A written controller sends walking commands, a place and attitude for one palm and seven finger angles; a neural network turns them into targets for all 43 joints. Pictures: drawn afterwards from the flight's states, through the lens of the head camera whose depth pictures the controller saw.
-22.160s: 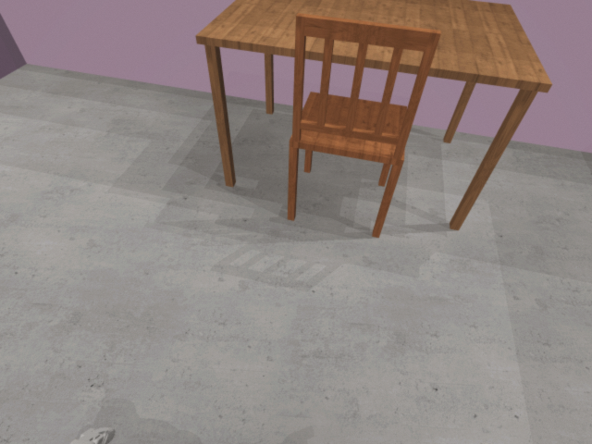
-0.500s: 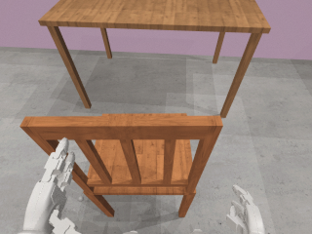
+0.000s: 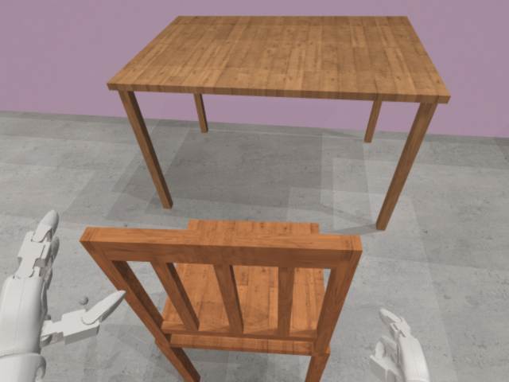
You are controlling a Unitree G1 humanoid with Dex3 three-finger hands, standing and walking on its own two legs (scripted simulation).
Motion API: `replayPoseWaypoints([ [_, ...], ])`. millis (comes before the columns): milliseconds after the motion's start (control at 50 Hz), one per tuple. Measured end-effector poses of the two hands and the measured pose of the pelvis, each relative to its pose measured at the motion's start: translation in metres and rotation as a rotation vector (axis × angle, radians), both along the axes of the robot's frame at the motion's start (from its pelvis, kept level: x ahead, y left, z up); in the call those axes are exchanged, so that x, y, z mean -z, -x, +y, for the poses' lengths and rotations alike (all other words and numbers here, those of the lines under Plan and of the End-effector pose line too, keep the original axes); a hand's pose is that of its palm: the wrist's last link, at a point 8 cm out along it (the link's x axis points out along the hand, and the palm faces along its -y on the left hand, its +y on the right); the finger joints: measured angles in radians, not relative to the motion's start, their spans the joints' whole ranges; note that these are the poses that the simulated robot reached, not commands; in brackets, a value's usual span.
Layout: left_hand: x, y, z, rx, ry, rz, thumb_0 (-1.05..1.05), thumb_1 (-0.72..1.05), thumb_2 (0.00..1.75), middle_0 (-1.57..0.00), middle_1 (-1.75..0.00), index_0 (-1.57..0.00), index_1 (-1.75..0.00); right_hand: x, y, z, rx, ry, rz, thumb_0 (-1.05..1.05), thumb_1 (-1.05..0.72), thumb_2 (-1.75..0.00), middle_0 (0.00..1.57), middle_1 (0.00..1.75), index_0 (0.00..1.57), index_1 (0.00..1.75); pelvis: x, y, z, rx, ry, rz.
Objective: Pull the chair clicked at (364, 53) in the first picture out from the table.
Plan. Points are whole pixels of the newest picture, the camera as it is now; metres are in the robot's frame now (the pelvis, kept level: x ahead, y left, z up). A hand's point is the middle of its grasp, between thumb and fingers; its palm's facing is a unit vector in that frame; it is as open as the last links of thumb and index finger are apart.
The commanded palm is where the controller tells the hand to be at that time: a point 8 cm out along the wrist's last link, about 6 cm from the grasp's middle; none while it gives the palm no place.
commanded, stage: draw the hand back to the body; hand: left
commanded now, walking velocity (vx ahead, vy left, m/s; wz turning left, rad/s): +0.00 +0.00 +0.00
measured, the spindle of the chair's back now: (231, 299) +0.29 +0.09 -0.09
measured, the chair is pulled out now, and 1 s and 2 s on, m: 0.62 0.62 0.62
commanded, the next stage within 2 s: step back with the hand held close in 0.60 s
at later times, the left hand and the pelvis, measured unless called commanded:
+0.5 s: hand (64, 271) +0.19 +0.25 +0.16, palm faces +0.45 -0.78 -0.45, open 7.5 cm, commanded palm +0.14 +0.29 +0.18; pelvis +0.00 -0.01 +0.01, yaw -1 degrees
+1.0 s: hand (64, 272) +0.20 +0.26 +0.15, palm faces +0.33 -0.77 -0.54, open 7.4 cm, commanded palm +0.13 +0.30 +0.18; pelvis -0.03 +0.01 +0.01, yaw -3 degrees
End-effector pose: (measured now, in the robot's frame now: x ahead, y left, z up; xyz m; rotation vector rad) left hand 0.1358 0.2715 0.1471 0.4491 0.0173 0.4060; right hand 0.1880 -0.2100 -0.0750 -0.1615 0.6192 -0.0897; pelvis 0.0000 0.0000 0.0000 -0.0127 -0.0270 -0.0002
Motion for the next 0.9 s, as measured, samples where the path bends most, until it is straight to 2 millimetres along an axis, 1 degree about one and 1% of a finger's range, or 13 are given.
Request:
replayPoseWaypoints([
  [120,-0.024,-0.005,0.009,-0.025,-0.059,-0.069,0.0,0.41,0.66,-0.15,-0.2,-0.15,-0.2,0.0,0.0,-0.004,-0.007,-0.003,0.012,0.01,-0.9,-0.9,0.2,0.3,0.21,0.3,-0.003,-0.001,-0.003,0.004,-0.001,-0.013],
  [280,-0.053,-0.01,0.021,-0.059,-0.133,-0.165,0.01,0.69,0.8,-0.19,-0.26,-0.19,-0.26,0.005,0.01,-0.018,0.017,0.005,0.055,0.01,-0.9,-0.9,0.2,0.3,0.21,0.3,-0.006,0.0,-0.007,0.009,-0.002,-0.024],
  [320,-0.053,-0.012,0.022,-0.063,-0.132,-0.169,0.01,0.75,0.82,-0.19,-0.28,-0.19,-0.27,0.007,0.014,-0.022,0.028,0.005,0.066,0.01,-0.9,-0.9,0.2,0.3,0.21,0.3,-0.006,0.0,-0.008,0.012,-0.002,-0.024],
  [380,-0.047,-0.013,0.019,-0.054,-0.111,-0.15,0.01,0.81,0.85,-0.2,-0.29,-0.2,-0.28,0.008,0.019,-0.028,0.045,0.008,0.079,0.01,-0.9,-0.9,0.2,0.3,0.2,0.3,-0.006,0.001,-0.008,0.016,-0.002,-0.023],
  [460,-0.038,-0.013,0.013,-0.03,-0.086,-0.121,0.01,0.85,0.88,-0.21,-0.3,-0.21,-0.29,0.008,0.025,-0.033,0.06,0.019,0.087,0.01,-0.9,-0.9,0.2,0.3,0.2,0.3,-0.007,0.003,-0.009,0.019,-0.003,-0.024],
  [520,-0.037,-0.012,0.012,-0.02,-0.086,-0.118,0.02,0.87,0.89,-0.21,-0.3,-0.21,-0.3,0.007,0.027,-0.035,0.065,0.025,0.086,0.01,-0.9,-0.9,0.2,0.3,0.2,0.3,-0.007,0.003,-0.009,0.02,-0.002,-0.027],
  [640,-0.042,-0.01,0.015,-0.03,-0.099,-0.138,0.02,0.88,0.89,-0.22,-0.31,-0.22,-0.3,0.005,0.027,-0.031,0.062,0.02,0.07,0.01,-0.9,-0.9,0.2,0.3,0.2,0.3,-0.007,0.006,-0.009,0.021,-0.002,-0.031],
  [740,-0.04,-0.009,0.016,-0.035,-0.086,-0.138,0.02,0.89,0.89,-0.22,-0.31,-0.22,-0.3,0.003,0.024,-0.026,0.051,0.011,0.057,0.01,-0.9,-0.9,0.2,0.3,0.2,0.3,-0.007,0.007,-0.007,0.022,-0.002,-0.033],
  [840,-0.049,-0.017,0.022,-0.004,-0.127,-0.166,0.02,0.89,0.9,-0.22,-0.31,-0.22,-0.3,0.002,0.026,-0.022,0.048,0.006,0.063,0.01,-0.9,-0.9,0.2,0.3,0.2,0.3,-0.008,0.015,-0.003,0.039,0.001,-0.012],
  [900,-0.046,-0.023,0.024,0.026,-0.15,-0.134,0.02,0.89,0.9,-0.21,-0.31,-0.21,-0.3,0.001,0.032,-0.023,0.075,0.006,0.079,0.01,-0.9,-0.89,0.2,0.3,0.21,0.3,-0.009,0.019,0.001,0.051,-0.003,0.006],
])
